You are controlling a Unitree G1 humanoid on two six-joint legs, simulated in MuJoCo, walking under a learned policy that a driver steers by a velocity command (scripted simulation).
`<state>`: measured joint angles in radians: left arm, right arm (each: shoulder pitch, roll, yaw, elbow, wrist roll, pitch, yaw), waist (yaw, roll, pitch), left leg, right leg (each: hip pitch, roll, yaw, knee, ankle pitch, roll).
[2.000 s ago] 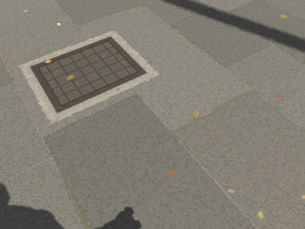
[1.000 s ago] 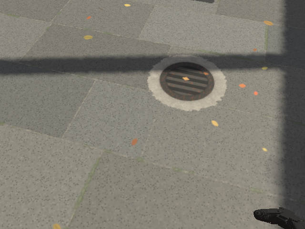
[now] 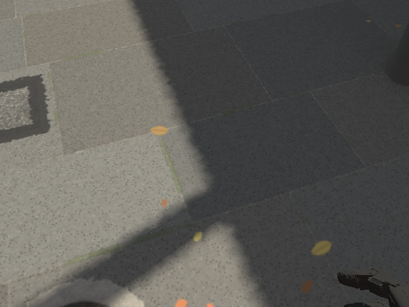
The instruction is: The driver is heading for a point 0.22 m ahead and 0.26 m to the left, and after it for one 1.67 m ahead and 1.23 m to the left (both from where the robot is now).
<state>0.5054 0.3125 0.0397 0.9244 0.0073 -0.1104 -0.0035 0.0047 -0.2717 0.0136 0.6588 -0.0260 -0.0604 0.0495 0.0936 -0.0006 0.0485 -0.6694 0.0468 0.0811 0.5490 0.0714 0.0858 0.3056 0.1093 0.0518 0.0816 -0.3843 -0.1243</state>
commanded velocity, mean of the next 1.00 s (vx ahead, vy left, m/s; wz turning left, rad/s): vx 0.37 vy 0.00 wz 0.79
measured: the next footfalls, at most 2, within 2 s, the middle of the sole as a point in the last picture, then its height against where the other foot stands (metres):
left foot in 0.04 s outside the picture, level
right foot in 0.42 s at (242, 242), level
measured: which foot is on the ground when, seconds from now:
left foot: up 0.00-0.02, down 0.04-0.42, up 0.44-0.84, down 0.86-1.00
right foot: down 0.00-0.06, up 0.08-0.40, down 0.42-0.88, up 0.90-1.00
